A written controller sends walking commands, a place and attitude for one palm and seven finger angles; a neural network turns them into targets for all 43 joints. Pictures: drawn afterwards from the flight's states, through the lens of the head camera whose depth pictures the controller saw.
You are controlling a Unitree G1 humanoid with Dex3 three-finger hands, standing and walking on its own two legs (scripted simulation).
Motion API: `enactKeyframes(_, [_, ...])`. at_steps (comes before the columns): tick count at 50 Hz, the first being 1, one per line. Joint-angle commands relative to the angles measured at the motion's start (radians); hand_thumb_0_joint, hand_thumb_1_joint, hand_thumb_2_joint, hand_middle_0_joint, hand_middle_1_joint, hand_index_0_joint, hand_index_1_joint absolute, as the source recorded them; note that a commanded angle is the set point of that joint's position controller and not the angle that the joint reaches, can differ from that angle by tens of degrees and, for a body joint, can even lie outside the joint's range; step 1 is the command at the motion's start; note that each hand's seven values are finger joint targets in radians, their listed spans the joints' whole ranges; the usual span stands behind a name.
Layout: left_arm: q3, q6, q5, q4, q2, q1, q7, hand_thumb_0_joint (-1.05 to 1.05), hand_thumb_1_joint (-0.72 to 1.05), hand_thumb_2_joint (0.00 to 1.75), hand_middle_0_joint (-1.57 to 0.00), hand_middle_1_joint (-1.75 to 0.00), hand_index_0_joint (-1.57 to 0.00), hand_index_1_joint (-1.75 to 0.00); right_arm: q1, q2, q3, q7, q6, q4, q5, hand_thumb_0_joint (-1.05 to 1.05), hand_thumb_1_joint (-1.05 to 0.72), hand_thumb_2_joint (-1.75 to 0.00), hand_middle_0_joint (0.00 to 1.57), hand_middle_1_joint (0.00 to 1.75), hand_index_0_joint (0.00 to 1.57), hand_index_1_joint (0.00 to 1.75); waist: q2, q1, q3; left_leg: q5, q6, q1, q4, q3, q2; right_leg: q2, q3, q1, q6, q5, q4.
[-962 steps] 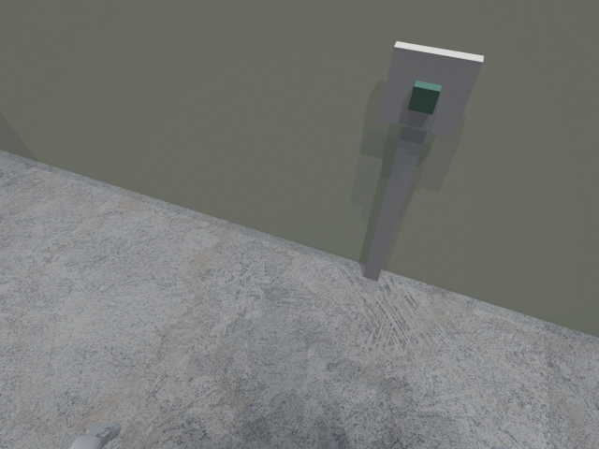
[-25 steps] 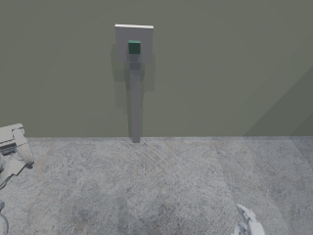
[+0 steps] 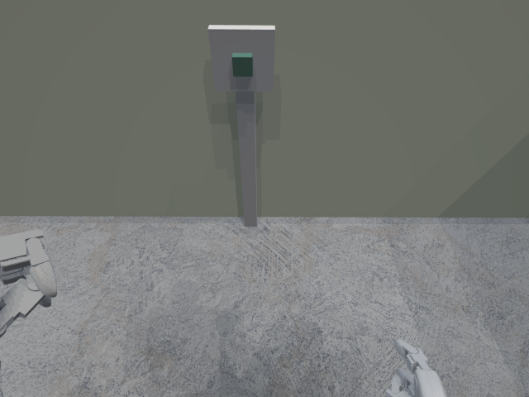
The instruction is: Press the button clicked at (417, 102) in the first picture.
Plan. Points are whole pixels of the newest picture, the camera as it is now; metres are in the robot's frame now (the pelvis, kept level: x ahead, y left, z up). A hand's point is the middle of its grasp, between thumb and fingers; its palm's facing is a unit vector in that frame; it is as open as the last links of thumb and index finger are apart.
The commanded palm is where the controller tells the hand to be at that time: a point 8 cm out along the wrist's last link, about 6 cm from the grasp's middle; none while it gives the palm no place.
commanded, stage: stop stepping back and stand still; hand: left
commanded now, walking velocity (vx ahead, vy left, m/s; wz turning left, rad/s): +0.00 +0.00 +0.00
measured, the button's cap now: (242, 64) +0.94 +0.11 +0.06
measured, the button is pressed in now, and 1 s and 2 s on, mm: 0 0 0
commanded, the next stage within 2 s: let the arm hang, fingers relaxed in 0.10 s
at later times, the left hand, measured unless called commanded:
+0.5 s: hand out of the picture +0.06 +0.21 -0.15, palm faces -0.04 -0.97 -0.26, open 3.3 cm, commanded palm none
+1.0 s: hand out of the picture +0.02 +0.23 -0.15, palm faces +0.03 -0.96 -0.26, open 7.1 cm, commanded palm none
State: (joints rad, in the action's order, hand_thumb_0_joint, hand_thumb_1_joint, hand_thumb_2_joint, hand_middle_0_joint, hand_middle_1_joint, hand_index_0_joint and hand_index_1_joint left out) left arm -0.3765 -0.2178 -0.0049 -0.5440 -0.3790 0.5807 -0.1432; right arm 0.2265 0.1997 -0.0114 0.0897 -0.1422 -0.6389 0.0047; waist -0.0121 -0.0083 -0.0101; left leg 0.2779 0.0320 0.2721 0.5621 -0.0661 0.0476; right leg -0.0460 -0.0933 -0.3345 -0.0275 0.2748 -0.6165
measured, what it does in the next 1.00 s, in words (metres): stands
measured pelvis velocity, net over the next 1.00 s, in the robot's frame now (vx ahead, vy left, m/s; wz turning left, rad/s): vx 0.00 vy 0.02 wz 0.02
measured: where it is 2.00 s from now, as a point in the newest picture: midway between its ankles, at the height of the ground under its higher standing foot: outside the picture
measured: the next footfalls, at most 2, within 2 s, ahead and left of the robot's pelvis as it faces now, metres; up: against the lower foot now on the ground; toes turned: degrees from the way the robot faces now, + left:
none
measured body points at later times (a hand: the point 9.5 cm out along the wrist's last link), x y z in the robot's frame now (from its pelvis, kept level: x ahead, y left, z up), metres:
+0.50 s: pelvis +0.00 +0.02 +0.00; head +0.02 +0.01 +0.45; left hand +0.06 +0.26 -0.13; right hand +0.09 -0.24 -0.14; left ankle +0.01 +0.14 -0.73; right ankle +0.03 -0.10 -0.73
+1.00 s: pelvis +0.00 +0.02 +0.01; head +0.01 +0.01 +0.46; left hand +0.02 +0.28 -0.13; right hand +0.00 -0.21 -0.15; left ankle +0.01 +0.14 -0.73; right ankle +0.04 -0.10 -0.73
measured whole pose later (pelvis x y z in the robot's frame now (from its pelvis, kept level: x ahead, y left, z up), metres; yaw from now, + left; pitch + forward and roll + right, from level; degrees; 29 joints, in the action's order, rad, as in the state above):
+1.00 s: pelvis +0.00 +0.02 +0.01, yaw +1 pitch -2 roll +0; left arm -0.01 0.01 0.01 1.14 -0.22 0.20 -0.01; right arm 0.27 0.19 0.01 0.01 0.02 -1.13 0.02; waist 0.02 -0.01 -0.06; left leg 0.20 0.00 0.19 0.41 -0.04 0.01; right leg -0.05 -0.06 -0.22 0.01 0.17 -0.42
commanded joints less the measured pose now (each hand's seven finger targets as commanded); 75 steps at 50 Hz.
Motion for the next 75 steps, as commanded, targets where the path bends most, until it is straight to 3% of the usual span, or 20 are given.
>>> enactKeyframes(1, [-0.13,-0.059,-0.022,-0.208,-0.168,0.034,-0.021,0.0,0.9,0.9,-1.3,-1.5,-1.3,-1.5,-0.077,0.105,0.049,-0.01,-0.05,0.159,-0.005,0.0,-0.9,-0.9,0.2,0.3,0.2,0.3,-0.112,-0.002,0.09,-0.008,-0.05,0.054,0.034,0.023,-0.011,-0.151,0.268,0.076,-0.035,-0.031,0.264])
enactKeyframes(3, [-0.135,-0.048,-0.028,-0.201,-0.163,0.05,-0.027,0.0,0.9,0.9,-1.3,-1.5,-1.3,-1.5,-0.077,0.098,0.046,-0.012,-0.04,0.155,-0.004,0.0,-0.9,-0.9,0.2,0.3,0.2,0.3,-0.088,-0.007,0.098,-0.01,-0.047,0.035,0.031,0.033,-0.015,-0.186,0.278,0.078,-0.062,-0.036,0.289])
enactKeyframes(8, [-0.119,-0.056,-0.026,-0.217,-0.148,0.056,-0.024,0.0,0.9,0.9,-1.3,-1.5,-1.3,-1.5,-0.108,0.111,0.044,0.001,-0.033,0.176,0.0,0.0,-0.9,-0.9,0.2,0.3,0.2,0.3,0.07,0.0,0.096,-0.229,-0.063,-0.021,-0.154,0.093,0.061,-0.056,0.098,0.116,0.015,-0.179,0.136])
enactKeyframes(9, [-0.125,-0.059,-0.025,-0.213,-0.153,0.062,-0.022,0.0,0.9,0.9,-1.3,-1.5,-1.3,-1.5,-0.106,0.113,0.044,0.002,-0.033,0.18,-0.003,0.0,-0.9,-0.9,0.2,0.3,0.2,0.3,0.068,0.006,0.1,-0.263,-0.066,-0.016,-0.166,0.104,0.072,-0.038,0.084,0.133,0.023,-0.208,0.116])
enactKeyframes(10, [0.27,0.108,0.065,0.589,-0.032,-0.113,0.128,0.0,0.9,0.9,-1.3,-1.5,-1.3,-1.5,-0.135,0.329,0.112,-0.102,-0.052,-0.062,-0.003,0.0,-0.9,-0.9,0.2,0.3,0.2,0.3,0.124,-0.047,0.032,-0.479,-0.078,0.065,-0.022,0.126,0.082,-0.081,0.048,0.017,0.016,-0.369,-0.052])
enactKeyframes(11, [0.249,0.186,0.047,0.623,0.004,-0.098,0.14,0.0,0.9,0.9,-1.26,-1.46,-1.26,-1.46,-0.069,0.254,0.107,-0.103,0.016,-0.054,-0.008,0.0,-0.9,-0.9,0.2,0.3,0.2,0.3,0.109,-0.018,0.108,-0.535,-0.073,0.034,-0.052,0.12,0.092,-0.053,0.071,0.042,0.015,-0.262,-0.042])
enactKeyframes(12, [0.269,0.205,0.043,0.66,0.039,-0.121,0.138,0.0,0.9,0.9,-1.23,-1.42,-1.23,-1.42,-0.076,0.229,0.087,-0.1,0.041,-0.047,-0.001,0.0,-0.9,-0.9,0.2,0.3,0.2,0.3,0.071,-0.005,0.131,-0.46,-0.088,0.064,-0.056,0.151,0.119,-0.036,0.063,0.046,0.016,-0.155,-0.049])
enactKeyframes(13, [0.273,0.207,0.044,0.711,0.03,-0.165,0.138,0.0,0.9,0.9,-1.19,-1.38,-1.19,-1.38,-0.067,0.216,0.078,-0.098,0.054,-0.042,0.007,0.0,-0.9,-0.9,0.2,0.3,0.2,0.3,-0.025,-0.002,0.131,-0.44,-0.099,0.071,-0.064,0.179,0.121,-0.025,0.072,0.062,0.013,-0.153,-0.043])
enactKeyframes(15, [0.277,0.205,0.044,0.844,-0.004,-0.203,0.139,0.0,0.9,0.9,-1.12,-1.3,-1.12,-1.3,-0.064,0.21,0.059,-0.095,0.074,-0.06,0.015,0.0,-0.9,-0.9,0.2,0.3,0.2,0.3,-0.147,0.011,0.145,-0.346,-0.088,0.076,-0.034,0.155,0.074,-0.06,0.108,0.129,0.001,-0.264,0.042])
enactKeyframes(17, [0.284,0.205,0.043,0.987,-0.051,-0.27,0.137,0.0,0.9,0.9,-1.04,-1.22,-1.04,-1.22,-0.048,0.209,0.06,-0.091,0.102,-0.092,0.015,0.0,-0.9,-0.9,0.2,0.3,0.2,0.3,-0.234,-0.004,0.151,-0.258,-0.057,0.002,0.011,0.085,0.009,-0.131,0.16,0.129,-0.038,-0.387,0.109])
enactKeyframes(18, [0.293,0.212,0.038,1.053,-0.06,-0.307,0.136,0.0,0.9,0.9,-1.01,-1.18,-1.01,-1.18,-0.043,0.204,0.058,-0.092,0.117,-0.112,0.016,0.0,-0.9,-0.9,0.2,0.3,0.2,0.3,-0.168,-0.014,0.123,-0.229,-0.054,-0.016,-0.005,0.088,0.001,-0.135,0.154,0.093,-0.048,-0.308,0.123])
enactKeyframes(21, [0.329,0.223,0.027,1.237,-0.031,-0.363,0.134,0.0,0.9,0.9,-0.9,-1.06,-0.9,-1.06,-0.068,0.161,0.031,-0.094,0.141,-0.185,0.026,0.0,-0.9,-0.9,0.2,0.3,0.2,0.3,0.066,-0.005,0.028,-0.165,-0.053,-0.006,-0.123,0.106,0.026,-0.085,0.141,0.062,-0.012,-0.099,0.169])
enactKeyframes(24, [0.345,0.221,0.022,1.378,-0.01,-0.342,0.132,0.0,0.9,0.9,-0.79,-0.94,-0.79,-0.94,-0.059,0.155,0.023,-0.089,0.145,-0.247,0.02,0.0,-0.9,-0.9,0.2,0.3,0.2,0.3,0.068,0.011,0.03,-0.082,-0.051,0.008,-0.183,0.116,0.04,-0.065,0.138,0.123,0.0,-0.021,0.227])
enactKeyframes(26, [0.343,0.219,0.018,1.447,-0.002,-0.328,0.13,0.0,0.9,0.9,-0.71,-0.86,-0.71,-0.86,-0.033,0.137,0.023,-0.085,0.151,-0.287,0.022,0.0,-0.9,-0.9,0.2,0.3,0.2,0.3,0.137,0.01,0.032,-0.025,-0.048,-0.007,-0.196,0.106,0.034,-0.069,0.142,0.129,-0.007,0.02,0.266])
enactKeyframes(27, [0.339,0.217,0.02,1.475,-0.003,-0.326,0.13,0.0,0.9,0.9,-0.68,-0.82,-0.68,-0.82,-0.019,0.132,0.025,-0.083,0.152,-0.303,0.021,0.0,-0.9,-0.9,0.2,0.3,0.2,0.3,0.13,0.009,0.037,-0.009,-0.049,-0.016,-0.2,0.102,0.032,-0.071,0.144,0.13,-0.011,0.032,0.283])
enactKeyframes(31, [0.34,0.21,0.017,1.551,-0.01,-0.34,0.129,0.0,0.9,0.9,-0.53,-0.66,-0.53,-0.66,0.043,0.138,0.032,-0.079,0.151,-0.368,0.017,0.0,-0.9,-0.9,0.2,0.3,0.2,0.3,0.034,-0.002,0.019,-0.036,-0.052,-0.058,-0.207,0.097,0.04,-0.076,0.129,0.113,-0.016,0.04,0.318])
enactKeyframes(40, [0.338,0.217,0.017,1.642,0.0,-0.327,0.123,0.0,0.9,0.9,-0.2,-0.3,-0.2,-0.3,0.095,0.117,0.041,-0.072,0.151,-0.446,0.016,0.0,-0.9,-0.9,0.2,0.3,0.2,0.3,0.013,0.005,-0.05,0.005,-0.058,-0.031,-0.247,0.1,0.044,-0.073,0.108,0.103,-0.013,0.076,0.322])
enactKeyframes(55, [0.331,0.207,0.02,1.641,0.018,-0.376,0.118,0.0,0.9,0.9,-0.2,-0.3,-0.2,-0.3,0.053,0.107,0.041,-0.07,0.136,-0.457,0.016,0.0,-0.9,-0.9,0.2,0.3,0.2,0.3,0.027,0.009,-0.034,-0.13,-0.049,-0.048,-0.263,0.108,0.061,-0.075,0.101,0.159,0.0,-0.086,0.286])
enactKeyframes(60, [0.329,0.206,0.021,1.635,0.015,-0.399,0.119,0.0,0.9,0.9,-0.2,-0.3,-0.2,-0.3,0.03,0.119,0.044,-0.07,0.138,-0.454,0.018,0.0,-0.9,-0.9,0.2,0.3,0.2,0.3,0.029,0.004,-0.052,-0.103,-0.045,-0.055,-0.272,0.105,0.06,-0.074,0.112,0.142,0.001,-0.058,0.304])
enactKeyframes(75, [0.317,0.188,0.019,1.629,-0.064,-0.452,0.124,0.0,0.9,0.9,-0.2,-0.3,-0.2,-0.3,-0.038,0.208,0.058,-0.071,0.133,-0.448,0.015,0.0,-0.9,-0.9,0.2,0.3,0.2,0.3,0.011,-0.002,0.009,-0.161,-0.045,-0.127,-0.262,0.104,0.068,-0.088,0.124,0.178,-0.011,-0.115,0.338])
